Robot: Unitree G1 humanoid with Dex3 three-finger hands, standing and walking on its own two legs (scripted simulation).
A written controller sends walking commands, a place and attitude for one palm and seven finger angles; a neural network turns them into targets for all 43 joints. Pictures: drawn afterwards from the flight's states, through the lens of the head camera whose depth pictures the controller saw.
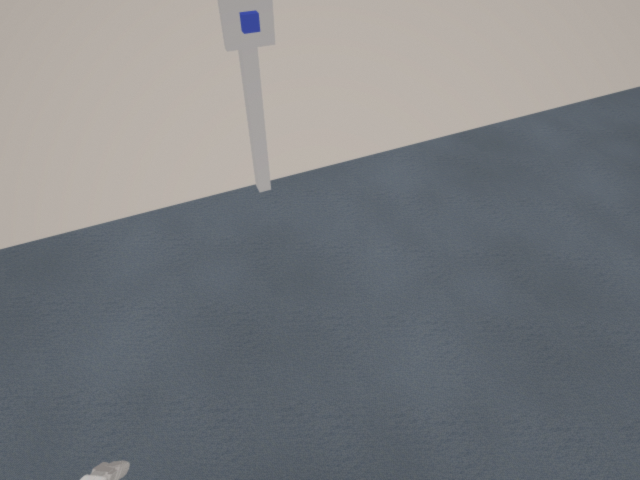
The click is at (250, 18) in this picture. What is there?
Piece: button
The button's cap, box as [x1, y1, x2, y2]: [239, 10, 259, 33]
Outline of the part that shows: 255,10 239,12 241,28 244,33 259,31 258,13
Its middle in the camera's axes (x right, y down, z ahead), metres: -0.25 -0.74 +1.31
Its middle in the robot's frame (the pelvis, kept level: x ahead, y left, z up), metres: +1.47 +0.31 +0.01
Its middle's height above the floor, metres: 0.78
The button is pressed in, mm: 0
